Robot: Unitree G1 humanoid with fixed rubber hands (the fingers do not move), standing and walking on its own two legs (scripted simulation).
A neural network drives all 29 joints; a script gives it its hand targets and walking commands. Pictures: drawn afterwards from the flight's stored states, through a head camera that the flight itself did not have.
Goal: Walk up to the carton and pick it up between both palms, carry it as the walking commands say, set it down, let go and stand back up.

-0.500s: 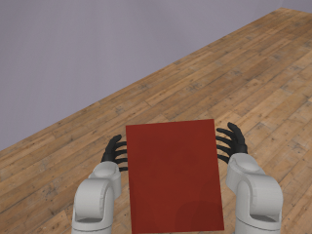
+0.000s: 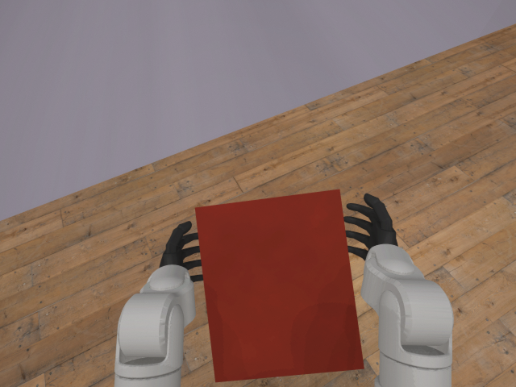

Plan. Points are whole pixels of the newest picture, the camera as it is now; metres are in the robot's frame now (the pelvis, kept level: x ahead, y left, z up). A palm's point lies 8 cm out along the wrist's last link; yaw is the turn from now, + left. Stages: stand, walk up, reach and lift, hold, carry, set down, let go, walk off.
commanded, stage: carry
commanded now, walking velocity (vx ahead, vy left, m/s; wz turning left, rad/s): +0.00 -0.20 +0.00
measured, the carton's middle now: (277, 270) +0.32 -0.01 -0.02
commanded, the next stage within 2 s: none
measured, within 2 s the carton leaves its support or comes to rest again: neither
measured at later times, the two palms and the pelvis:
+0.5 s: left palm (285, 183) +0.43 -0.03 +0.08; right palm (465, 163) +0.43 -0.31 +0.10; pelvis +0.14 -0.16 +0.00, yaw -1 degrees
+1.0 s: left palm (364, 177) +0.44 -0.17 +0.07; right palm out of the picture +0.44 -0.44 +0.10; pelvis +0.16 -0.29 -0.02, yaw -2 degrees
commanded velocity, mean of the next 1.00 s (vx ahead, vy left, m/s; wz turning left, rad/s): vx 0.00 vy -0.20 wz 0.00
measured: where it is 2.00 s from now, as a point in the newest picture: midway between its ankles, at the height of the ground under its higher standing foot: outside the picture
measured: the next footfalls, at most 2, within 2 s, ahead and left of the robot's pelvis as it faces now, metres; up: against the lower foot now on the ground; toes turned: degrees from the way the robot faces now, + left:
left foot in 0.06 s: +0.04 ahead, +0.08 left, +0.00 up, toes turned +6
right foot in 0.26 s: +0.20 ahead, -0.18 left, +0.00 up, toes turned -8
